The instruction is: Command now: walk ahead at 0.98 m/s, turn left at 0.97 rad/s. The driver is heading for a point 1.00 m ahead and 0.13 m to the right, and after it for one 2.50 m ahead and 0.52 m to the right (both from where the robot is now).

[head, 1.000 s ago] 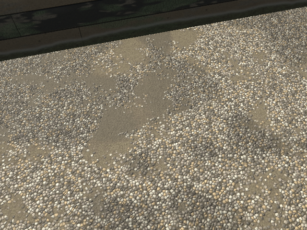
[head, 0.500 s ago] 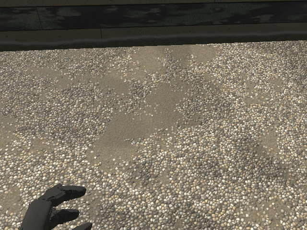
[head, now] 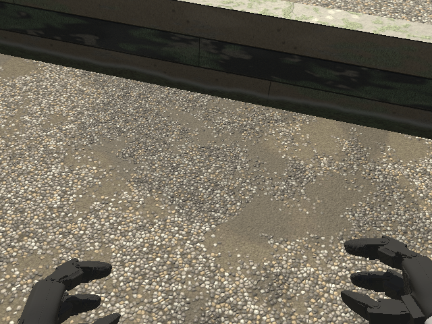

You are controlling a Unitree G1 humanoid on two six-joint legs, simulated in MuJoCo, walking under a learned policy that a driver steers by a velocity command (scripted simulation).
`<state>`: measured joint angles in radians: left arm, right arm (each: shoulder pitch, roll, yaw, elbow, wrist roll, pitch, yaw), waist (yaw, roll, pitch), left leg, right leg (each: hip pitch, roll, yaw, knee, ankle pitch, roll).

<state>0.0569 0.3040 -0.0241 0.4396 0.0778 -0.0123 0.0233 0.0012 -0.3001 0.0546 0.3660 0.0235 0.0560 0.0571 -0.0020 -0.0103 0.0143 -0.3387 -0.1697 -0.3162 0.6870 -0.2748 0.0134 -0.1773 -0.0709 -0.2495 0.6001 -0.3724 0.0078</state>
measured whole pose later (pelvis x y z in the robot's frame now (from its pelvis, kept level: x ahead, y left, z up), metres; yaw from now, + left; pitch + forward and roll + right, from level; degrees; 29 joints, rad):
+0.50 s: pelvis -0.02 +0.01 +0.00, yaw +15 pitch -1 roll -3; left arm 0.19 0.28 0.02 0.70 0.01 0.04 0.06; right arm 0.22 -0.25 -0.01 0.51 0.03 0.12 -0.02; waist 0.01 0.00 0.03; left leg -0.54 0.10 -0.05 0.89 -0.47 -0.05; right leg -0.17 -0.12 -0.38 0.62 -0.39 0.01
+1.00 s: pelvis +0.00 +0.02 +0.02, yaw +20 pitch -1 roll +0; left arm 0.32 0.17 -0.04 0.83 -0.01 0.03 0.03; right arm 0.22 -0.19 0.02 0.76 0.00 0.07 -0.04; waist 0.00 0.03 0.00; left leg -0.28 0.01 -0.07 0.37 -0.07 -0.03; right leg -0.11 0.02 -0.02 0.41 -0.28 -0.03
